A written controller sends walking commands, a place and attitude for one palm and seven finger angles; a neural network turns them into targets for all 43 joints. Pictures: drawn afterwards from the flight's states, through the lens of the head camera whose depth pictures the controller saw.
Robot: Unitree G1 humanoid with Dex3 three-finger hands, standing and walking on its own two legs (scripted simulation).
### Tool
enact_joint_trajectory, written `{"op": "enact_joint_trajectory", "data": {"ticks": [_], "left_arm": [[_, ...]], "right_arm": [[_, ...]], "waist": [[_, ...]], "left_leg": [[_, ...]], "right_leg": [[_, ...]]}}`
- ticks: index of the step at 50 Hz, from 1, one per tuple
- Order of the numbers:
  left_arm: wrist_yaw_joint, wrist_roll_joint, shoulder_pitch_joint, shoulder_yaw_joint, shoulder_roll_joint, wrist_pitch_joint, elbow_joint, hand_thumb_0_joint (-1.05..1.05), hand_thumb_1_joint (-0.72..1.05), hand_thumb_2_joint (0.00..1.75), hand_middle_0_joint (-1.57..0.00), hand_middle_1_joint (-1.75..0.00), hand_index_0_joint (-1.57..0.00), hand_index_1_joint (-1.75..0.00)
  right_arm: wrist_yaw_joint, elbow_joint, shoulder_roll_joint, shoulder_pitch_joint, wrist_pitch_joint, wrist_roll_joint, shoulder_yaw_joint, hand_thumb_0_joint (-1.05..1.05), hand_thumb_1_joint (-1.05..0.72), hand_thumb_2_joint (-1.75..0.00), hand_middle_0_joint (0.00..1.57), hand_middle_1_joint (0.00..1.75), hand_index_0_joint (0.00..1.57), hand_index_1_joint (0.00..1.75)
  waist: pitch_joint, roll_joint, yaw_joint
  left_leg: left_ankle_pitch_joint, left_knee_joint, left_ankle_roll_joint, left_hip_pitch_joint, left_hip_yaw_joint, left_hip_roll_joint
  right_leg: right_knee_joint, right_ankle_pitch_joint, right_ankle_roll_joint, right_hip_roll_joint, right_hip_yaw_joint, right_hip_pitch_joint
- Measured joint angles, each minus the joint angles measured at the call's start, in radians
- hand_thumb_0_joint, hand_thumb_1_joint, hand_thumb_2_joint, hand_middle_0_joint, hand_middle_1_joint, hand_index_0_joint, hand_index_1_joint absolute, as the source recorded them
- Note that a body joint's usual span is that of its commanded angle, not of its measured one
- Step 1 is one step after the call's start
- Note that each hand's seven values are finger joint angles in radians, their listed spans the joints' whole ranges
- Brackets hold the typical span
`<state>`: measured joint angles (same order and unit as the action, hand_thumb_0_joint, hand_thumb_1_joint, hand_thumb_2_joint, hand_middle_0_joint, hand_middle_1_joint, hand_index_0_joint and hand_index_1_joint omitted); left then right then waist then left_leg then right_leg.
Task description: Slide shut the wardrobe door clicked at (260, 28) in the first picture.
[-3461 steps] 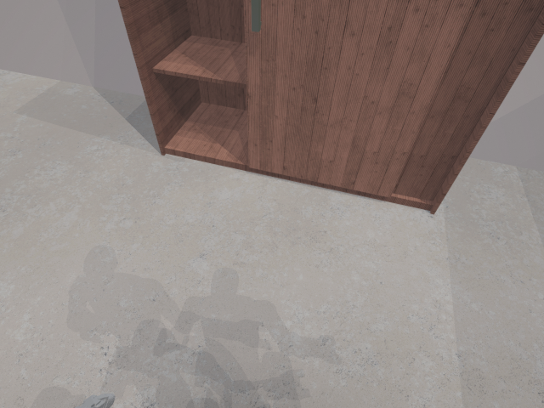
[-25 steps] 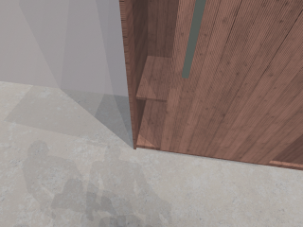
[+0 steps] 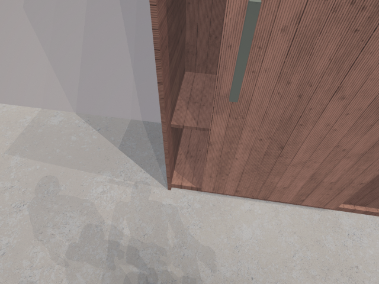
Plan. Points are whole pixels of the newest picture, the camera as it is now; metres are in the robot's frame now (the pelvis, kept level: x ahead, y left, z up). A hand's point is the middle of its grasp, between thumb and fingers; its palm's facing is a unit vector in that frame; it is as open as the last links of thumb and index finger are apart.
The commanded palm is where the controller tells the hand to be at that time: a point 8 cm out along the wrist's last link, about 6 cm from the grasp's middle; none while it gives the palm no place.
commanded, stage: take the last steps up to it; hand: right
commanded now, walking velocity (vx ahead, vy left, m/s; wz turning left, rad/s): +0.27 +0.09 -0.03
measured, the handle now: (242, 54) +0.68 -0.09 +0.14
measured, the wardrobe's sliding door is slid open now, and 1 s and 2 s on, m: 0.18 0.18 0.18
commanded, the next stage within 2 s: come to a stop and stand still in 0.56 s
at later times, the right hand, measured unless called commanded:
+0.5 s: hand out of the picture +0.01 -0.13 -0.19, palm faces +0.10 +0.99 -0.13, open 7.4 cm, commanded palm none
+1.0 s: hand (257, 236) +0.29 -0.17 -0.18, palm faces +0.02 +0.97 -0.26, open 7.3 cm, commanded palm none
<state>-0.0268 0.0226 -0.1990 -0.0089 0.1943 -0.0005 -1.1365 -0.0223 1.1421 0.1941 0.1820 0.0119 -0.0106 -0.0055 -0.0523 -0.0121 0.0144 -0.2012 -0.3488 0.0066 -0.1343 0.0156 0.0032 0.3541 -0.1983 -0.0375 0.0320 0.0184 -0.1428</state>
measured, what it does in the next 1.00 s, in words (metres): walks ahead: right foot, then left foot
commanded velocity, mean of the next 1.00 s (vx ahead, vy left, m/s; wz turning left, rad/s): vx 0.05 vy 0.03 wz -0.01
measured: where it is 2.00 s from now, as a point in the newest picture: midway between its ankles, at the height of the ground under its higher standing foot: outside the picture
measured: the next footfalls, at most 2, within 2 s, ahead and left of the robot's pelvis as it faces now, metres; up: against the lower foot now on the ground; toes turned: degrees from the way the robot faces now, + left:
right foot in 0.56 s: +0.24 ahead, -0.10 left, +0.00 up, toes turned -6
left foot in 0.84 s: +0.27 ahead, +0.17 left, +0.00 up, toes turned -1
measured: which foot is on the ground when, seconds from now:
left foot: down 0.00-0.56, up 0.58-0.82, down 0.84-1.00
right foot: down 0.00-0.28, up 0.30-0.54, down 0.56-1.00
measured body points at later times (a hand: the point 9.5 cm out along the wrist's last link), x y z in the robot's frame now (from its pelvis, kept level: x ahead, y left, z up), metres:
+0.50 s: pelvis +0.10 +0.02 -0.01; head +0.14 +0.00 +0.43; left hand +0.14 +0.25 -0.16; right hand +0.01 -0.18 -0.18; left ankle -0.01 +0.12 -0.75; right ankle +0.13 -0.09 -0.72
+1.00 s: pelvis +0.21 +0.03 -0.02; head +0.25 +0.04 +0.43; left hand +0.22 +0.26 -0.18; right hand +0.28 -0.22 -0.16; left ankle +0.23 +0.17 -0.75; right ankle +0.19 -0.10 -0.75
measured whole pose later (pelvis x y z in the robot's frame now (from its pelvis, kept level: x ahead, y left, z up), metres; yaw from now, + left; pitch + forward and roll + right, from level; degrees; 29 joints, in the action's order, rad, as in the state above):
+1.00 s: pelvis +0.21 +0.03 -0.02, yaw -3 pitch +1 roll -1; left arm -0.02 0.02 -0.24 -0.06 0.16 0.03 -1.06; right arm -0.02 1.03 0.19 0.13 -0.01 -0.02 -0.04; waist -0.08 -0.02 0.05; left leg -0.29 -0.59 -0.04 -0.31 0.00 -0.06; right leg 0.59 -0.31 0.02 -0.05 0.07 -0.27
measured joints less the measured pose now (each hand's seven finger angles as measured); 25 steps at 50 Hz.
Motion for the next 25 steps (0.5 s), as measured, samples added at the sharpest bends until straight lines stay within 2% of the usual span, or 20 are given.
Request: {"op": "enact_joint_trajectory", "data": {"ticks": [8, 14, 16, 19, 21, 23, 25], "left_arm": [[0.008, 0.016, -0.053, -0.01, -0.021, 0.015, -0.003, 0.01, 0.9, 0.9, -0.2, -0.3, -0.2, -0.3], [0.005, 0.01, -0.116, -0.015, -0.04, 0.002, -0.013, 0.01, 0.9, 0.9, -0.2, -0.3, -0.2, -0.3], [0.003, 0.006, -0.125, -0.017, -0.046, 0.003, -0.016, 0.01, 0.9, 0.9, -0.2, -0.3, -0.2, -0.3], [0.003, 0.004, -0.109, -0.028, -0.056, 0.012, -0.016, 0.01, 0.9, 0.9, -0.2, -0.3, -0.2, -0.3], [0.007, 0.003, -0.08, -0.034, -0.055, 0.02, -0.003, 0.01, 0.9, 0.9, -0.2, -0.3, -0.2, -0.3], [0.013, 0.003, -0.042, -0.038, -0.053, 0.023, 0.021, 0.01, 0.9, 0.9, -0.2, -0.3, -0.2, -0.3], [0.016, 0.003, -0.005, -0.042, -0.046, 0.016, 0.048, 0.01, 0.92, 0.9, -0.2, -0.3, -0.2, -0.3]], "right_arm": [[0.016, 0.0, -0.006, 0.057, -0.02, -0.013, -0.012, 0.01, -0.91, -0.9, 0.2, 0.3, 0.2, 0.29], [0.021, -0.001, -0.023, 0.108, 0.0, -0.014, -0.025, 0.01, -0.91, -0.9, 0.2, 0.3, 0.2, 0.29], [0.015, -0.006, -0.031, 0.125, 0.015, -0.013, -0.03, 0.01, -0.91, -0.9, 0.2, 0.3, 0.2, 0.29], [-0.001, -0.008, -0.044, 0.152, 0.031, -0.017, -0.037, 0.0, -0.91, -0.9, 0.2, 0.3, 0.2, 0.29], [-0.009, -0.001, -0.057, 0.178, 0.035, -0.017, -0.037, 0.0, -0.91, -0.9, 0.2, 0.3, 0.2, 0.29], [-0.01, 0.014, -0.069, 0.204, 0.033, -0.018, -0.035, 0.0, -0.91, -0.9, 0.2, 0.3, 0.2, 0.29], [-0.006, 0.031, -0.079, 0.223, 0.028, -0.018, -0.033, 0.0, -0.91, -0.9, 0.2, 0.3, 0.2, 0.29]], "waist": [[0.034, 0.012, 0.001], [0.034, 0.003, -0.001], [0.026, -0.001, -0.001], [0.002, 0.014, -0.017], [-0.011, 0.023, -0.027], [-0.02, 0.031, -0.028], [-0.033, 0.043, -0.024]], "left_leg": [[-0.1, -0.103, 0.019, -0.036, -0.003, -0.003], [-0.153, -0.151, 0.028, -0.027, 0.02, 0.011], [-0.171, -0.146, 0.039, -0.005, 0.04, 0.019], [-0.177, -0.108, 0.047, 0.049, 0.059, 0.024], [-0.171, -0.068, 0.046, 0.087, 0.058, 0.028], [-0.168, -0.035, 0.041, 0.116, 0.054, 0.031], [-0.179, -0.025, 0.032, 0.139, 0.05, 0.028]], "right_leg": [[0.055, -0.061, 0.0, 0.001, 0.007, -0.013], [0.136, -0.139, 0.017, -0.015, -0.013, -0.024], [0.258, -0.194, 0.009, -0.03, 0.0, -0.068], [0.536, -0.292, 0.003, -0.042, 0.02, -0.181], [0.614, -0.291, 0.005, -0.058, 0.037, -0.245], [0.589, -0.251, 0.01, -0.077, 0.051, -0.293], [0.486, -0.189, 0.009, -0.09, 0.063, -0.307]]}}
